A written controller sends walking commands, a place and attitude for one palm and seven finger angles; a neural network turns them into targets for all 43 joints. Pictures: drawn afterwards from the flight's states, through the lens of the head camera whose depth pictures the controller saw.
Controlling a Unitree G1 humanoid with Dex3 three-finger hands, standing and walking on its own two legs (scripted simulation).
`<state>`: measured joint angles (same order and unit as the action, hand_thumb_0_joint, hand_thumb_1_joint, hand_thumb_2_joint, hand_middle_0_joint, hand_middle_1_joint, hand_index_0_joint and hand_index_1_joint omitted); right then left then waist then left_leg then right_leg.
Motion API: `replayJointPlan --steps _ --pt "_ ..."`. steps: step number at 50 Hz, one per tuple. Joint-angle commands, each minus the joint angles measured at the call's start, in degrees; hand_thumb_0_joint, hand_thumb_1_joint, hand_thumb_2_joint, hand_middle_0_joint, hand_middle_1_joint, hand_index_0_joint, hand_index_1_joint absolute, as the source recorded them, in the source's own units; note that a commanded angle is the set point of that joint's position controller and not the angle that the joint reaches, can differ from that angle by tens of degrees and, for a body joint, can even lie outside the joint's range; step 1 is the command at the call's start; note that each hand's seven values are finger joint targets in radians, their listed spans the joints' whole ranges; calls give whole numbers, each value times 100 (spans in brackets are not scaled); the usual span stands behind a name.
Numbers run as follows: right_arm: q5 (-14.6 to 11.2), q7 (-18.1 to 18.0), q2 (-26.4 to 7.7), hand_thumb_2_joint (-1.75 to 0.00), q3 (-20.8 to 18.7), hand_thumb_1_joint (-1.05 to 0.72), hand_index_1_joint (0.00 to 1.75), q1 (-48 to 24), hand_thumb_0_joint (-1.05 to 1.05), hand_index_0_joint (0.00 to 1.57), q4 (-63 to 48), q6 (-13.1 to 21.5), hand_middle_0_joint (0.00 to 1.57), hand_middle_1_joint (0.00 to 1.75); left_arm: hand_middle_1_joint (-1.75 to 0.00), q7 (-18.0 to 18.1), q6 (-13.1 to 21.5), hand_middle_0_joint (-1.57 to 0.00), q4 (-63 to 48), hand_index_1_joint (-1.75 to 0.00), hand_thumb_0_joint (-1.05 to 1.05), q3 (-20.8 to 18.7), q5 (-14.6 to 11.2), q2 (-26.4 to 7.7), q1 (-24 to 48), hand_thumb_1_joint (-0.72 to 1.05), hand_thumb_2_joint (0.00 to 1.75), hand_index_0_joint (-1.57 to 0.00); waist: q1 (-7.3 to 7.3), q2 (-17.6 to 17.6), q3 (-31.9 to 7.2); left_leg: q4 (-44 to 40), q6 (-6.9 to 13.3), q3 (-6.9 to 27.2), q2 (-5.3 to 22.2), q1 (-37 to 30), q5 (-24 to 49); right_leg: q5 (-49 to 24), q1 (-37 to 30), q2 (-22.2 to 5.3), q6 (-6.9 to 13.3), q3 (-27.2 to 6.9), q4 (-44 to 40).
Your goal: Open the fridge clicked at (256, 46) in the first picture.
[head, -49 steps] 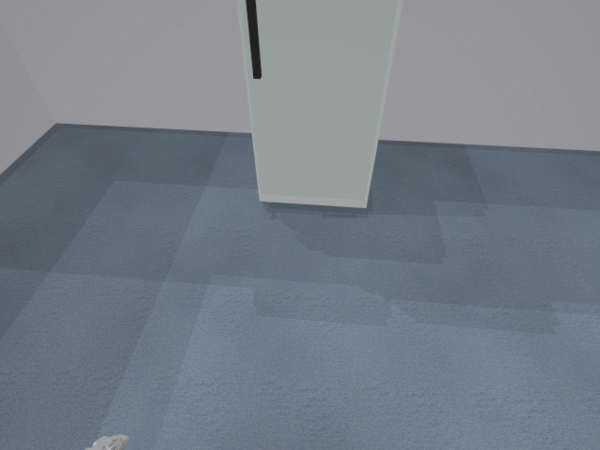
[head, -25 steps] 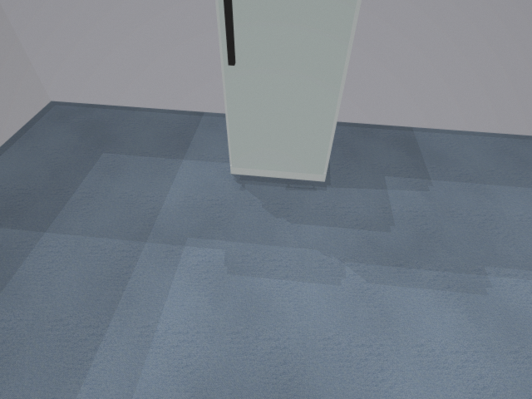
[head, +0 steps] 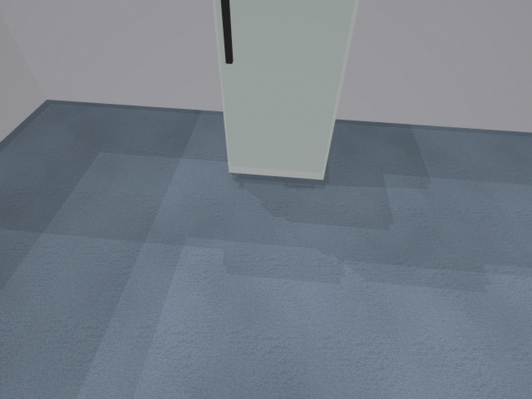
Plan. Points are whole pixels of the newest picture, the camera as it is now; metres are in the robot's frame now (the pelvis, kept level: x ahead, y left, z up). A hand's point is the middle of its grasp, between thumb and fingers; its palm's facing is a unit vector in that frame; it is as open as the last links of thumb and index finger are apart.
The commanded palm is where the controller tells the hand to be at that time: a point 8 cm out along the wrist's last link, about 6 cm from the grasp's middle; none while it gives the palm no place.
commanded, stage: look at it before walking up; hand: left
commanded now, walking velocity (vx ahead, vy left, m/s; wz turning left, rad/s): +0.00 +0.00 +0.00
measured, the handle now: (226, 7) +1.32 +0.22 +0.10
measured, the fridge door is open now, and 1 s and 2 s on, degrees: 0 0 0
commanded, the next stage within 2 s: walk to a spot facing it in 0.46 s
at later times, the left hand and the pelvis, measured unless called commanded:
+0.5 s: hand out of the picture +0.08 +0.25 -0.15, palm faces -0.04 -0.94 -0.34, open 7.4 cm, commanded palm none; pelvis +0.01 +0.00 +0.00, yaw +0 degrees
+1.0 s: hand out of the picture +0.04 +0.22 -0.19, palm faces +0.05 -0.99 -0.14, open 7.4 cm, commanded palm none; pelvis +0.10 +0.04 -0.01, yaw +3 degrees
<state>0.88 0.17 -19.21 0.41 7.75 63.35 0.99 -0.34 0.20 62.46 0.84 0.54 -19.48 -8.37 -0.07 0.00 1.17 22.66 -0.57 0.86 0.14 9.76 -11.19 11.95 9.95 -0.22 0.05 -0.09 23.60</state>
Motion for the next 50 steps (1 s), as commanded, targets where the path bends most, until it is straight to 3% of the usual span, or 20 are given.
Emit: replayJointPlan --steps 1,17,28,30,32,34,36,37,38,40,42,43,44,45,46,47,48,50 --pt "-38 -82 -1204 -90 -257 -90 30 -279 0 20 -383 113 20 30 -30 91 120 -20 -380 -30 0 -266 15 -1189 209 90 90 -20 30 -14 -260 -402 233 572 645 -58 555 -340 -29 -653 194 -620 -506" --pt "-43 -90 -1196 -90 -245 -90 30 -367 0 20 -368 113 20 30 -30 99 135 -20 -396 -30 0 -266 13 -1200 243 90 90 -20 23 -16 -338 -416 208 516 661 -254 898 -823 -192 -682 192 -604 -530" --pt "-44 -88 -1223 -90 -234 -90 30 -354 0 20 -343 104 20 30 -30 93 124 -20 -377 -30 0 -260 13 -1206 256 90 90 -20 21 2 -295 -503 199 517 670 -263 754 -639 -197 -659 173 -610 -599" --pt "4 -49 -457 -90 -51 -90 30 7 0 20 -189 -11 20 30 -30 118 8 -20 -177 -30 0 -107 11 -477 -202 90 90 -20 40 -51 -348 -383 107 392 568 -179 -3 401 -191 -631 60 -553 -588" --pt "41 -25 -441 -90 -75 -90 30 185 0 20 -183 -68 20 30 -30 76 -51 -20 -173 -30 0 -147 57 -531 -417 90 90 -20 72 -193 -47 -270 156 373 432 228 -1194 1639 14 -632 127 -684 -647" --pt "71 -9 -391 -90 -94 -90 30 246 0 20 -249 -93 20 30 -30 33 -63 -20 -197 -30 0 -223 84 -654 -602 90 90 -20 146 -514 342 101 154 256 216 885 -1798 2435 51 -765 273 -997 -850" --pt "63 -9 -256 -90 -107 -90 30 268 0 20 -374 -92 20 30 -30 45 -43 -20 -209 -30 0 -331 92 -817 -990 90 90 -20 262 -1133 466 1118 127 -169 25 1529 -1632 3105 -206 -1340 604 -1670 -1348" --pt "58 3 -227 -90 -137 -90 30 217 0 20 -447 -64 20 30 -30 61 -2 -20 -220 -30 0 -369 87 -843 -1097 90 90 -20 288 -1169 588 1555 130 -228 105 1749 -1544 3042 -236 -1633 796 -1936 -1506" --pt "47 17 -214 -90 -161 -90 30 220 0 20 -510 -26 20 30 -30 71 55 -20 -238 -30 0 -392 87 -807 -1135 90 90 -20 256 -1052 640 1787 153 -179 222 1839 -1499 2740 -251 -1763 935 -1972 -1494" --pt "20 49 -67 -90 -190 -90 30 431 0 20 -523 48 20 30 -30 76 136 -20 -289 -30 0 -421 99 -679 -1085 90 90 -20 109 -742 649 1526 188 -259 336 1584 -1383 1966 -135 -1755 993 -1529 -1219" --pt "2 62 149 -90 -197 -90 30 1064 0 20 -348 109 20 30 -30 61 133 -20 -348 -30 0 -407 84 -513 -868 90 90 -20 -195 -463 551 620 203 -511 218 332 -879 1714 618 -1391 736 -706 -620" --pt "-5 27 87 -90 -223 -90 30 1598 0 20 -167 148 20 30 -30 48 115 -20 -385 -30 0 -371 59 -293 -819 90 90 -20 -364 -2 457 133 236 -251 258 -413 -886 1590 1095 -960 518 -220 92" --pt "48 -38 -337 -90 -359 -90 30 2218 0 20 15 192 20 30 -30 5 101 -20 -484 -30 0 -310 14 76 -820 90 90 -20 -565 1320 347 -675 617 1410 1191 -1028 -1752 1461 1977 -304 176 440 1717" --pt "67 -110 -643 -90 -446 -90 30 2739 0 20 105 206 20 30 -30 4 148 -20 -724 -30 0 -241 35 270 -545 90 90 -20 -658 1774 514 -1454 1103 2882 2131 -1258 -1987 2104 2938 29 30 626 3050" --pt "24 -101 -569 -90 -430 -90 30 2671 0 20 74 185 20 30 -30 30 175 -20 -800 -30 0 -295 99 99 -288 90 90 -20 -588 1261 674 -1456 1329 2954 2288 -994 -2066 1962 3092 -291 136 135 3632" --pt "14 -120 -248 -90 -363 -90 30 2509 0 20 29 210 20 30 -30 26 190 -20 -747 -30 0 -326 120 132 -230 90 90 -20 -504 840 914 -1504 1348 2798 2142 -706 -1827 1541 3277 -457 141 6 4009" --pt "0 -141 -62 -90 -328 -90 30 2304 0 20 -17 261 20 30 -30 -24 215 -20 -683 -30 0 -338 121 245 -270 90 90 -20 -398 460 952 -1468 1315 2411 2010 -628 -1425 1185 3297 -620 121 -58 4089" --pt "-1 -172 165 -90 -279 -90 30 2200 0 20 -27 378 20 30 -30 -79 226 -20 -575 -30 0 -328 121 428 -447 90 90 -20 -244 276 801 -1368 1202 1679 1722 -644 -156 735 3022 -713 10 54 3986"
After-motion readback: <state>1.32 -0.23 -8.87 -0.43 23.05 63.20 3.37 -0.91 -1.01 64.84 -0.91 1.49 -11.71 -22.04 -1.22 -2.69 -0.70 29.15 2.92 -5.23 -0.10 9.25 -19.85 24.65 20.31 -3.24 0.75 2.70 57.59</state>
